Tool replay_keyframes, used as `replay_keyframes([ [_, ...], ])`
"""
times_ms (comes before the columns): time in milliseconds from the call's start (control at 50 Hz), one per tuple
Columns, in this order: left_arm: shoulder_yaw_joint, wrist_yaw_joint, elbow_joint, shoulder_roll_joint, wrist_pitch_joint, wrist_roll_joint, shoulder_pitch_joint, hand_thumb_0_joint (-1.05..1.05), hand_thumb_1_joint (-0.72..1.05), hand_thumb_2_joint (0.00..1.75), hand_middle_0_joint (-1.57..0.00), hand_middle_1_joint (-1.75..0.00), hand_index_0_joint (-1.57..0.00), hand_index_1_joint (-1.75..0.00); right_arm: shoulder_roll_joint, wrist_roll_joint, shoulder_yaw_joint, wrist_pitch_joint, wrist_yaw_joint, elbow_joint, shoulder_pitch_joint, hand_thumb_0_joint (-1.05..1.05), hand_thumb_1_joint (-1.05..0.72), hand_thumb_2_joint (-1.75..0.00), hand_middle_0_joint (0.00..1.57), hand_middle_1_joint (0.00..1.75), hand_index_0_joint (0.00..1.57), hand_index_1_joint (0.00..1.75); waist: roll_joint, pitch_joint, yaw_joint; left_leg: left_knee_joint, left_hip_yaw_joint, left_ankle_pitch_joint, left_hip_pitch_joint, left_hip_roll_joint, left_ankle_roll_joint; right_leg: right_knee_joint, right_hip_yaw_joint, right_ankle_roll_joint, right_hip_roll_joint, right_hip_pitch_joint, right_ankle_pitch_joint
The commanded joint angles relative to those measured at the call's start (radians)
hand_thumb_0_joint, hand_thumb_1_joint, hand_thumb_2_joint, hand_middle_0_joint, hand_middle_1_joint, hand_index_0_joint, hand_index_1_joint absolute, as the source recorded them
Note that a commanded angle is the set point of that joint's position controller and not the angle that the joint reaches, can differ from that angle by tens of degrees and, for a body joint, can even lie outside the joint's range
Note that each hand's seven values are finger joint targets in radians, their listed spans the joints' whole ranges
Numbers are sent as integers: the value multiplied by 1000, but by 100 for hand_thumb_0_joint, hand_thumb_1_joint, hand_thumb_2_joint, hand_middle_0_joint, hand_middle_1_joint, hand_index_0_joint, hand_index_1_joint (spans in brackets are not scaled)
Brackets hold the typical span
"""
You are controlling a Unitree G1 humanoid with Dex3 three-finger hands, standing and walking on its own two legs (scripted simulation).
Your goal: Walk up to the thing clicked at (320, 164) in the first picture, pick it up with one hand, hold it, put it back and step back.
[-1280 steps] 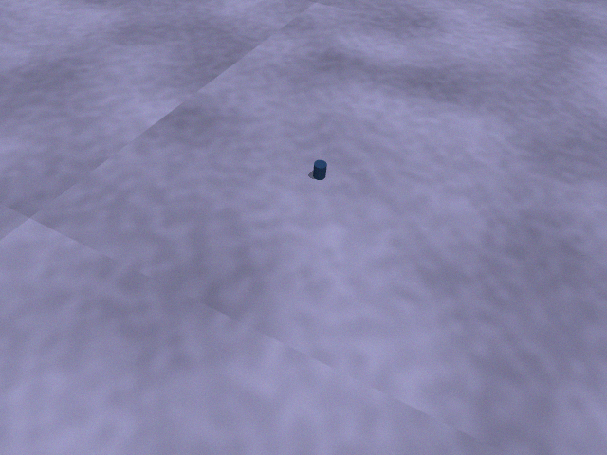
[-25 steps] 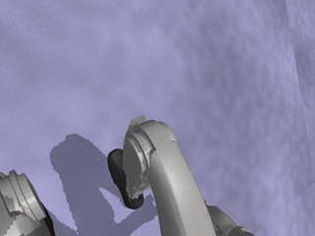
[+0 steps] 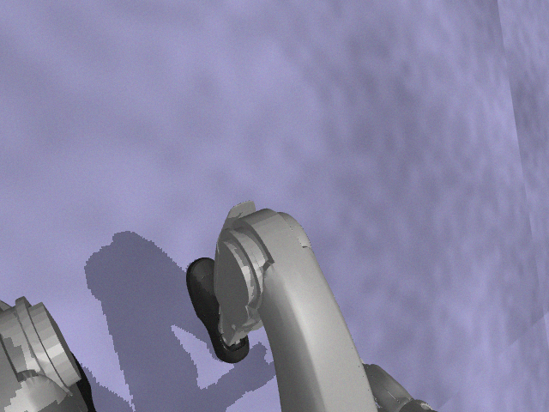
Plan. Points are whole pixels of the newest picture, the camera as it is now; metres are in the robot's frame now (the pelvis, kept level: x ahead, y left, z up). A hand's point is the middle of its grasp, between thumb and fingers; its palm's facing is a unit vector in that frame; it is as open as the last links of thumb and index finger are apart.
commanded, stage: withdraw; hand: left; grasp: from above
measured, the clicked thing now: out of the picture +0.49 +0.34 -0.27
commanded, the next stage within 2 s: home in 0.94 s
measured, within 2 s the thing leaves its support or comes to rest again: neither
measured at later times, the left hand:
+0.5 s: hand out of the picture +0.48 +0.37 -0.09, palm faces -0.41 -0.08 -0.91, open 14.1 cm
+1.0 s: hand out of the picture +0.48 +0.35 -0.12, palm faces -0.39 -0.08 -0.92, open 13.7 cm
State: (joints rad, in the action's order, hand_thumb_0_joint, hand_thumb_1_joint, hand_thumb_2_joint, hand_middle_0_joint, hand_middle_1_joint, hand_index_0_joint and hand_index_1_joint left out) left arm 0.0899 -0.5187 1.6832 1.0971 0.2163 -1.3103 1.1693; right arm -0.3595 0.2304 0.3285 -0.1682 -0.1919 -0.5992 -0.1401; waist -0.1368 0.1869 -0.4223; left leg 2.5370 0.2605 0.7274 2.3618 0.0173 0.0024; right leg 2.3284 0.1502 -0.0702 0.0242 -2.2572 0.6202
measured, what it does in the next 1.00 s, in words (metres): stands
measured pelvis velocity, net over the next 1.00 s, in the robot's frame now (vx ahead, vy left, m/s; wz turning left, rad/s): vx -0.01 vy -0.01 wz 0.10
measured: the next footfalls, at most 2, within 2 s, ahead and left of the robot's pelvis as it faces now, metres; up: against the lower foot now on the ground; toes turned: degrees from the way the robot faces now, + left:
none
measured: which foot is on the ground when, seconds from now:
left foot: down 0.00-1.00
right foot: down 0.00-1.00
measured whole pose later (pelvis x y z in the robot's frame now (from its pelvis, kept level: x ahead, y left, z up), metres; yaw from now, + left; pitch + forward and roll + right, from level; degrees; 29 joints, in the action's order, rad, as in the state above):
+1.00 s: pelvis -0.01 -0.01 +0.02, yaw +6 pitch +33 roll -10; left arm 0.07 -0.27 1.43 0.93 0.21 -1.29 1.16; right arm -0.32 0.14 0.18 0.03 -0.09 -0.60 -0.22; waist -0.02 0.03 -0.34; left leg 2.40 0.16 0.63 2.36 0.00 0.00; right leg 2.27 0.08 -0.05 -0.02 -2.28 0.58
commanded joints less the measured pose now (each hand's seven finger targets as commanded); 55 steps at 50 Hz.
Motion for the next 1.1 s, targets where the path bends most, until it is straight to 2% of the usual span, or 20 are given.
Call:
replay_keyframes([
  [0,32,-42,-101,226,-8,9,232,0,-52,98,-7,-102,-8,-101,-323,0,-103,10,5,-27,-210,0,-91,-90,20,30,20,30,578,-660,-50,-260,-93,-305,-522,32,3,-167,124,89,39,370,-269],
  [20,61,-48,-193,282,-7,3,288,0,-52,98,-7,-102,-8,-101,-338,2,-114,13,7,-30,-212,0,-91,-90,20,30,20,30,655,-731,-33,-272,-94,-335,-583,36,10,-167,119,93,36,384,-286],
  [40,29,-44,-236,241,-10,3,321,0,-54,99,-7,-102,-7,-101,-329,0,-118,7,6,-12,-200,0,-91,-90,20,30,20,30,700,-754,-25,-271,-100,-357,-618,34,14,-157,115,99,34,373,-302],
  [100,19,-27,-210,198,-35,25,275,0,-54,99,-6,-102,-7,-101,-321,-12,-135,3,-3,-14,-196,0,-91,-90,20,30,20,30,656,-732,-26,-282,-110,-305,-574,28,7,-164,114,97,41,365,-270],
  [120,52,-23,-260,237,-42,22,282,0,-54,99,-6,-101,-7,-101,-330,-13,-144,7,-2,-21,-212,0,-91,-90,20,30,20,30,688,-758,-17,-284,-116,-312,-581,26,8,-172,110,99,36,375,-273],
  [160,55,-3,-401,235,-58,28,291,0,-55,100,-7,-101,-7,-101,-309,-21,-164,13,-5,-3,-200,0,-91,-90,20,30,20,30,735,-881,38,-299,-131,-341,-632,22,10,-173,99,103,34,403,-294],
  [200,55,31,-405,187,-87,52,208,0,-56,101,-7,-101,-6,-101,-295,-40,-188,22,-16,-2,-210,0,-91,-91,20,30,20,30,743,-895,64,-312,-143,-358,-628,15,9,-169,87,108,30,386,-298],
  [280,37,136,-511,111,-134,86,191,0,-56,101,-7,-101,-6,-101,-269,-82,-248,70,-22,-7,-231,0,-91,-91,20,30,20,30,688,-945,100,-355,-164,-316,-589,5,-4,-201,58,110,25,368,-261],
  [360,-43,273,-556,-54,-160,131,199,0,-55,102,-7,-101,-6,-102,-250,-111,-290,134,-5,-7,-268,0,-91,-91,20,30,20,30,581,-892,75,-420,-165,-274,-587,-8,-7,-264,43,118,18,364,-224],
  [400,-66,344,-551,-77,-158,147,188,0,-55,102,-7,-101,-6,-102,-253,-125,-304,163,17,-9,-275,0,-91,-91,20,30,20,30,503,-828,78,-431,-169,-239,-545,-15,-15,-306,32,124,12,359,-186],
  [440,-75,394,-578,-76,-144,149,201,0,-53,102,-9,-100,-8,-101,-242,-127,-310,185,37,-1,-287,0,-91,-90,20,30,20,30,451,-845,66,-428,-178,-238,-536,-19,-21,-329,20,121,9,403,-180],
  [520,-73,445,-575,-75,-107,171,208,0,-50,100,-11,-98,-10,-99,-227,-133,-298,214,77,15,-272,0,-90,-90,20,30,20,30,370,-775,67,-449,-179,-208,-506,-28,-24,-362,10,122,-3,391,-127],
  [560,-63,447,-576,-37,-79,164,242,0,-48,98,-13,-97,-12,-98,-215,-132,-288,223,95,16,-259,0,-90,-90,20,30,20,30,398,-791,82,-451,-192,-205,-504,-30,-24,-367,-1,120,-6,411,-124],
  [640,-75,423,-495,-35,-30,142,258,0,-46,96,-14,-94,-14,-95,-199,-124,-258,232,116,12,-241,0,-90,-90,20,30,20,30,394,-772,77,-454,-197,-172,-486,-28,-29,-358,-6,114,-4,394,-100],
  [780,-57,294,-418,34,34,75,356,0,-46,96,-13,-96,-13,-96,-213,-95,-227,218,127,-1,-224,0,-90,-90,20,30,20,30,478,-813,68,-434,-187,-138,-528,-20,-23,-304,11,111,6,339,-82],
  [840,-18,239,-395,83,28,50,395,0,-48,96,-12,-96,-12,-96,-230,-87,-232,202,122,5,-242,0,-90,-90,20,30,20,30,528,-850,61,-423,-183,-171,-566,-23,-17,-276,22,109,-1,328,-122],
  [920,43,190,-440,166,-8,22,403,0,-49,96,-13,-94,-13,-95,-241,-86,-242,192,113,16,-265,0,-91,-90,20,30,20,30,612,-963,94,-414,-199,-228,-604,-24,-14,-253,21,113,-4,356,-171],
  [1020,42,230,-485,137,-72,51,336,0,-39,92,-22,-84,-22,-85,-223,-109,-261,196,104,10,-282,0,-88,-89,20,30,20,30,608,-1026,111,-433,-203,-258,-630,-23,-18,-256,15,113,-4,381,-196],
  [1040,40,244,-471,126,-84,60,301,0,-42,91,-17,-91,-17,-90,-225,-113,-269,201,103,5,-288,0,-90,-90,20,30,20,30,596,-1010,113,-432,-204,-269,-616,-26,-17,-261,14,114,-7,379,-202],
  [1080,18,285,-451,73,-98,88,237,0,-26,94,-25,-75,-22,-74,-219,-114,-273,207,101,-5,-305,0,-88,-90,20,30,20,30,516,-932,100,-426,-204,-265,-570,-28,-22,-283,15,115,-4,383,-191],
])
